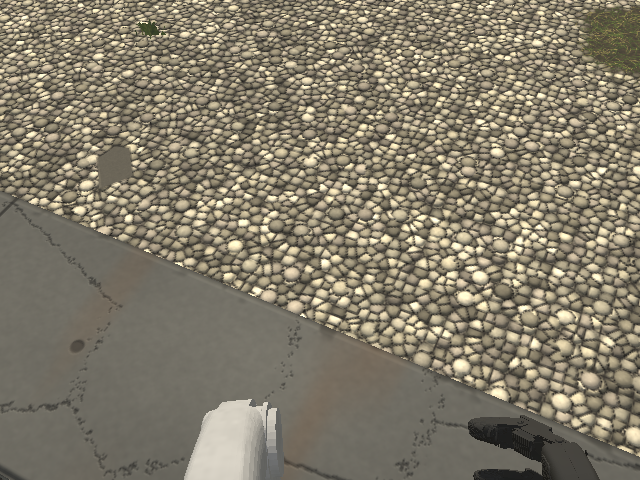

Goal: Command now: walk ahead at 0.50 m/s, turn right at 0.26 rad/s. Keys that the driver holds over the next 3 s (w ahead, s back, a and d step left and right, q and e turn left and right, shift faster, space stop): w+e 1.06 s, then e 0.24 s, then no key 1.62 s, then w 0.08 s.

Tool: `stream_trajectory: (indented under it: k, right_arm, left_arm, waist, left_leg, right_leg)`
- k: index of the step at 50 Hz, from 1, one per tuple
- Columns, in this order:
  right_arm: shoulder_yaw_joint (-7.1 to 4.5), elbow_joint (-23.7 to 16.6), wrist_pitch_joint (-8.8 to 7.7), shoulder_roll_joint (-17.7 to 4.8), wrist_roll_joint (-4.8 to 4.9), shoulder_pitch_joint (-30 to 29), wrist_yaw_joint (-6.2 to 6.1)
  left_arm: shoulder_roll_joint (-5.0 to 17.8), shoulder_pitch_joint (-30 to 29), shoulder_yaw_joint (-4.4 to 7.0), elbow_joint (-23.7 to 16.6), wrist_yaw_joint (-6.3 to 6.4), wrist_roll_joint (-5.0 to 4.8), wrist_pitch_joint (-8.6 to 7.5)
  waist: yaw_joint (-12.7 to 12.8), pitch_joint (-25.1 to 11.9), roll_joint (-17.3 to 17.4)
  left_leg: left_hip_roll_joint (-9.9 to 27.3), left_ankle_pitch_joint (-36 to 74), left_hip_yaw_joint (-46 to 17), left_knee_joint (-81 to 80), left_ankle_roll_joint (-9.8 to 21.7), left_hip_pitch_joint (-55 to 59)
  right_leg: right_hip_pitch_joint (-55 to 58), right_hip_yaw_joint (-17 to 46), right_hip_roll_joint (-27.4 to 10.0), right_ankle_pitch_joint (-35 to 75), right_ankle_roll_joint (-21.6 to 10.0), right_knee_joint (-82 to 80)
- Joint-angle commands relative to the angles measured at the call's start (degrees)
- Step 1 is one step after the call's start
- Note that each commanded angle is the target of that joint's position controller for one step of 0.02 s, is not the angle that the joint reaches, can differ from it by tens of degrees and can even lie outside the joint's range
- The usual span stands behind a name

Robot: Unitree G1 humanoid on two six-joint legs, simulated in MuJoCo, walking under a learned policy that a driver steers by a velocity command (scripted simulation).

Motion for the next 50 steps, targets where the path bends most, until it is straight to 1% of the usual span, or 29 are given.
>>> stream_trajectory:
  k: [1,2,3,4,5,6,7,8,10,11,13,15,18,19,24,27,30,37,38,39,40,41,42,43,44,45,47,49,50]
  right_arm:
    - [3.11,-13.40,-1.35,2.28,0.74,-14.38,1.49]
    - [2.33,-10.18,-0.79,0.96,1.53,-6.72,1.87]
    - [0.58,-8.04,-1.15,-2.24,1.54,2.47,1.89]
    - [-1.83,-4.87,-1.03,-6.27,1.76,15.92,1.21]
    - [-3.97,-2.16,-1.27,-10.62,0.57,25.95,0.78]
    - [-6.47,1.04,-2.24,-17.61,-0.13,29.90,0.38]
    - [-7.74,2.19,-0.86,-21.57,0.67,27.77,0.17]
    - [-7.51,2.14,-1.08,-19.06,0.73,18.36,0.74]
    - [-5.52,7.88,-1.95,-8.54,0.58,11.50,0.59]
    - [-3.07,10.65,-4.97,-6.58,-1.80,13.76,3.41]
    - [-1.58,16.21,-5.95,-0.12,-2.98,13.09,4.02]
    - [-1.79,18.02,-7.91,-2.37,-3.51,11.53,3.83]
    - [-1.55,16.02,-10.39,-4.45,-3.46,4.20,2.27]
    - [-1.72,15.33,-10.84,-6.14,-3.51,5.09,1.79]
    - [-2.75,18.78,-9.97,-11.82,-5.31,21.62,1.89]
    - [-3.06,19.51,-10.42,-13.04,-3.60,25.03,3.46]
    - [-3.86,18.84,-10.33,-14.27,-2.90,25.09,3.17]
    - [-7.15,14.37,-7.11,-19.71,-2.89,22.23,0.93]
    - [-6.47,14.05,-6.89,-18.24,-4.00,21.31,1.28]
    - [-4.69,13.01,-7.42,-12.75,-5.96,25.24,2.68]
    - [-2.32,11.08,-8.04,-7.15,-5.07,25.58,5.86]
    - [-2.31,6.77,-8.66,-8.01,-1.20,8.98,6.37]
    - [-3.01,3.90,-9.46,-11.20,-0.99,1.39,5.14]
    - [-4.00,4.46,-8.79,-14.26,-3.38,1.32,3.52]
    - [-3.70,-3.72,-11.01,-10.15,6.91,-3.13,0.96]
    - [-3.34,-2.31,-11.41,-10.69,6.62,2.24,0.56]
    - [-3.84,-1.49,-11.27,-13.09,4.22,6.12,0.39]
    - [-2.98,-1.37,-10.62,-10.07,1.26,0.85,0.40]
    - [-3.02,-1.78,-10.04,-9.94,2.43,1.16,0.33]
  left_arm:
    - [6.08,3.68,0.26,-0.23,1.41,-2.37,1.35]
    - [6.34,-0.54,-0.20,-3.11,0.76,-2.66,1.63]
    - [12.24,-1.88,0.82,-4.99,-0.43,-2.40,0.80]
    - [18.88,-3.84,3.02,-6.05,-1.42,-2.53,-0.13]
    - [22.01,-7.77,4.90,-6.43,-2.45,-3.66,-1.16]
    - [14.73,-5.01,3.85,-9.53,-3.85,-5.37,-2.58]
    - [11.38,-6.81,4.65,-10.86,-5.03,-2.55,-2.93]
    - [6.43,-5.28,4.75,-12.39,-4.66,-1.06,-2.26]
    - [2.37,-12.54,4.07,-16.78,-2.90,1.00,0.93]
    - [1.32,-12.82,1.63,-14.48,-6.71,1.78,-0.54]
    - [-0.43,-10.26,0.69,-14.54,-8.99,0.54,-1.35]
    - [2.07,-13.67,1.23,-16.71,-9.38,-0.20,-1.11]
    - [8.52,-17.83,3.25,-18.27,-9.28,-0.41,-0.96]
    - [10.30,-20.09,3.88,-18.54,-9.50,0.43,-1.40]
    - [8.70,-29.86,3.89,-21.54,-7.91,-0.66,-1.71]
    - [6.06,-34.03,3.09,-22.70,-7.41,0.36,0.51]
    - [5.87,-34.06,2.90,-21.98,-6.89,1.01,1.44]
    - [11.98,-20.22,5.43,-17.00,-4.16,-1.03,-2.25]
    - [13.92,-11.84,6.64,-14.19,-2.79,-0.92,-3.02]
    - [14.67,0.60,6.86,-10.92,-0.80,-0.51,-2.61]
    - [16.70,10.21,6.54,-6.39,-1.04,0.89,-1.73]
    - [17.41,13.43,8.07,-4.76,-1.32,1.41,-2.35]
    - [15.23,6.29,7.67,-6.00,-1.59,0.19,-3.28]
    - [9.36,0.22,5.77,-5.68,-2.40,0.08,-3.50]
    - [8.86,-9.50,4.36,-12.05,-2.56,-4.70,-2.07]
    - [8.72,-17.65,3.78,-14.30,-2.11,-4.47,-1.24]
    - [11.25,-24.83,3.93,-19.76,-1.04,-2.65,0.05]
    - [13.61,-17.18,4.78,-19.55,0.16,-1.85,0.44]
    - [14.79,-12.07,5.30,-18.35,0.44,-2.05,0.54]
  waist:
    - [0.08,5.34,-2.14]
    - [-3.06,-0.61,-0.33]
    - [-8.14,-10.15,-5.41]
    - [-14.82,-19.93,-11.06]
    - [-20.15,-25.16,-11.39]
    - [-17.35,-30.45,6.62]
    - [-15.20,-33.43,17.36]
    - [-8.09,-28.52,10.79]
    - [-2.86,-5.32,-1.72]
    - [-6.99,3.34,1.79]
    - [-1.26,0.88,-2.44]
    - [1.64,-0.56,-4.12]
    - [4.19,-2.93,1.80]
    - [2.89,-2.78,2.40]
    - [-4.61,-4.18,4.46]
    - [-4.60,-2.61,4.48]
    - [-3.82,-1.26,4.21]
    - [2.02,-3.13,7.27]
    - [4.60,-6.89,6.36]
    - [6.11,-18.81,-4.38]
    - [7.41,-25.13,-10.40]
    - [15.02,-10.73,-2.85]
    - [13.40,-4.26,-2.66]
    - [8.30,-2.58,0.67]
    - [-1.46,-0.39,2.16]
    - [-7.16,0.99,3.04]
    - [-10.28,3.79,2.42]
    - [-5.29,0.96,2.79]
    - [-4.27,-1.21,-2.65]
  left_leg:
    - [0.48,8.94,3.13,-23.19,2.98,17.78]
    - [-3.66,13.66,8.05,-29.58,3.30,34.67]
    - [-7.90,12.32,7.00,-30.92,3.46,52.10]
    - [-9.86,13.38,2.96,-34.89,3.71,62.77]
    - [-7.27,10.46,-4.95,-43.41,4.62,69.96]
    - [8.54,1.79,-32.38,-59.51,7.58,82.27]
    - [15.53,-1.53,-59.53,-85.23,7.86,78.81]
    - [18.38,-4.98,-61.91,-88.52,6.93,71.44]
    - [15.12,-12.70,-42.37,-82.55,5.05,51.70]
    - [10.67,-2.62,-32.05,-81.29,6.04,45.28]
    - [11.72,7.81,-27.09,-82.63,3.14,44.92]
    - [9.48,12.58,-12.63,-85.14,-0.37,46.81]
    - [2.15,21.83,3.71,-92.47,-5.28,43.25]
    - [2.68,24.78,4.78,-93.62,-4.45,45.27]
    - [5.87,53.50,8.79,-94.08,-4.56,76.68]
    - [9.13,66.18,10.32,-94.19,-1.53,83.21]
    - [10.95,72.94,11.10,-93.16,-0.41,87.53]
    - [11.71,93.51,13.69,-74.45,-2.35,86.39]
    - [9.68,87.76,12.59,-62.27,-3.92,74.66]
    - [5.19,54.63,11.15,-39.72,-10.86,49.63]
    - [-7.52,-2.64,3.73,-18.84,-14.30,30.57]
    - [-8.73,0.02,-8.05,-13.26,-11.51,14.32]
    - [-5.59,1.59,-13.22,-12.99,-10.76,10.42]
    - [-3.37,5.30,-13.83,-18.43,-8.03,14.68]
    - [-6.00,10.18,-10.85,-22.91,-6.87,26.33]
    - [-4.01,10.58,-12.19,-25.48,-6.73,29.76]
    - [-1.28,12.30,-9.30,-45.78,-6.23,39.11]
    - [-5.98,29.06,-3.10,-64.17,-7.56,54.09]
    - [-7.31,35.94,-3.84,-68.12,-8.64,59.69]
  right_leg:
    - [-14.02,6.56,-13.93,34.06,-10.87,-16.92]
    - [-17.06,1.73,-10.39,53.01,-10.60,-12.66]
    - [-16.74,1.78,-12.51,86.26,-10.42,-0.78]
    - [-11.03,3.68,-14.16,101.84,-8.66,12.50]
    - [-10.10,4.19,-12.75,97.50,-5.70,29.60]
    - [-26.25,5.42,-3.82,61.20,-3.23,51.79]
    - [-31.12,8.46,6.43,12.03,-1.68,77.17]
    - [-36.48,15.76,3.51,13.79,-1.80,93.26]
    - [-44.60,7.71,-2.80,17.74,-2.90,94.35]
    - [-50.51,17.85,0.74,19.76,-7.09,105.80]
    - [-57.23,19.81,-0.67,25.52,-13.47,107.18]
    - [-59.29,17.83,-2.09,23.18,-14.64,96.97]
    - [-50.83,12.09,-1.27,26.94,-11.01,89.33]
    - [-50.94,11.34,-1.26,26.82,-8.95,85.68]
    - [-60.77,9.51,-1.87,22.81,-4.42,60.51]
    - [-58.45,5.51,-3.37,16.63,-2.52,47.28]
    - [-56.76,3.37,-2.13,11.79,-2.12,39.63]
    - [-35.57,-3.38,7.51,7.37,-3.39,26.89]
    - [-18.72,-0.69,9.20,14.33,-6.22,27.62]
    - [12.69,13.56,2.90,35.76,-17.78,35.90]
    - [31.72,41.83,-10.82,50.93,-29.65,24.38]
    - [27.35,41.37,-12.32,45.54,-23.24,17.91]
    - [17.27,35.90,-12.22,39.12,-20.92,18.35]
    - [7.03,32.30,-10.47,32.13,-18.76,15.66]
    - [-10.71,40.82,-10.86,32.91,-20.46,10.02]
    - [-18.81,38.53,-11.05,26.87,-20.15,8.07]
    - [-33.13,28.44,-6.56,21.75,-14.93,3.51]
    - [-40.29,18.70,1.04,22.16,-11.57,4.25]
    - [-39.55,20.15,0.05,18.96,-11.09,5.25]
